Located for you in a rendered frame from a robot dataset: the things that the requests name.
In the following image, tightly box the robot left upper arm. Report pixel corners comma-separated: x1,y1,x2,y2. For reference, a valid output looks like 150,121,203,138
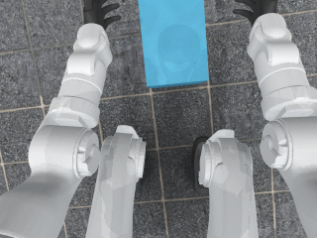
0,125,101,238

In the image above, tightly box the robot left hand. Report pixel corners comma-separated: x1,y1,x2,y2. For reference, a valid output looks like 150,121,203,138
83,0,121,31

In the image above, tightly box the robot right upper arm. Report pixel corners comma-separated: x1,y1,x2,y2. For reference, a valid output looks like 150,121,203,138
260,116,317,238

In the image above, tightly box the right robot thigh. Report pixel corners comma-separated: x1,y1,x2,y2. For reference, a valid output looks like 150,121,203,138
200,138,259,238

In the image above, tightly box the carton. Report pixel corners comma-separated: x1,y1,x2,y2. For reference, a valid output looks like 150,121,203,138
138,0,209,89

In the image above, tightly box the robot thigh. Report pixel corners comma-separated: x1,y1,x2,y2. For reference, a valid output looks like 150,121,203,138
85,132,147,238
200,138,259,238

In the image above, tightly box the robot right forearm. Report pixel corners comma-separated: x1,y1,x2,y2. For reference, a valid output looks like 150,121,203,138
247,13,317,122

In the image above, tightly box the left robot thigh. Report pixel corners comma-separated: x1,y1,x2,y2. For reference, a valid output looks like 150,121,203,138
85,132,147,238

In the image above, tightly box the robot left forearm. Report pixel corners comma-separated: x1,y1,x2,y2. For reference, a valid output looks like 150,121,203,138
28,23,113,166

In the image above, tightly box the robot right hand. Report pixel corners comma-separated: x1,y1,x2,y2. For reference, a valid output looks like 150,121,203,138
233,0,278,27

